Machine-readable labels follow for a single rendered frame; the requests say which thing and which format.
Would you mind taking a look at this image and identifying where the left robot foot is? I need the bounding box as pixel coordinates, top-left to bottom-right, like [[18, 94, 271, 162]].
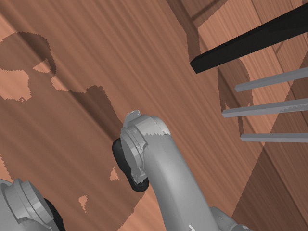
[[44, 198, 66, 231]]

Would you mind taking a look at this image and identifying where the right robot hand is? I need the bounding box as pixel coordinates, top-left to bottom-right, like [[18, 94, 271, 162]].
[[210, 206, 238, 231]]

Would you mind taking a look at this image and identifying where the right robot foot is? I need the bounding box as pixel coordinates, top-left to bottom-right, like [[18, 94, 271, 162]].
[[112, 138, 149, 193]]

